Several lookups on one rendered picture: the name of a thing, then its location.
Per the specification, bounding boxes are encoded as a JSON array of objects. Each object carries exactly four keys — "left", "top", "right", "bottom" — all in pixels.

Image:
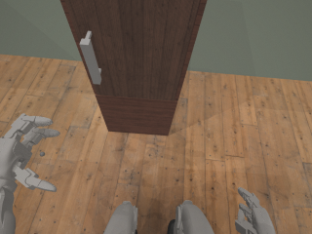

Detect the robot right thigh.
[{"left": 175, "top": 204, "right": 215, "bottom": 234}]

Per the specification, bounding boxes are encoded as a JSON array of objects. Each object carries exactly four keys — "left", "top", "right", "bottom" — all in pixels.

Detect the left robot hand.
[{"left": 0, "top": 113, "right": 60, "bottom": 192}]

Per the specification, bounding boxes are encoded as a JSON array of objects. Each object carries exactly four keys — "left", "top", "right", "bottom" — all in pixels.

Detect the left robot forearm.
[{"left": 0, "top": 176, "right": 18, "bottom": 234}]

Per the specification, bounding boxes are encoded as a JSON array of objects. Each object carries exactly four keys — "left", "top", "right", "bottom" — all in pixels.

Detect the handle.
[{"left": 79, "top": 30, "right": 101, "bottom": 85}]

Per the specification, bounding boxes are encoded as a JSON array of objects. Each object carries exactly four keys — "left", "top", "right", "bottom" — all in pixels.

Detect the cupboard door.
[{"left": 64, "top": 0, "right": 200, "bottom": 101}]

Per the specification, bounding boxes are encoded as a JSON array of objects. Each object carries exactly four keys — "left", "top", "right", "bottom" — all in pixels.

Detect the robot right shin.
[{"left": 174, "top": 200, "right": 193, "bottom": 234}]

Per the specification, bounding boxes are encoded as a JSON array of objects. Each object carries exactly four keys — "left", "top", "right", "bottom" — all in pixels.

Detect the right robot hand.
[{"left": 235, "top": 187, "right": 276, "bottom": 234}]

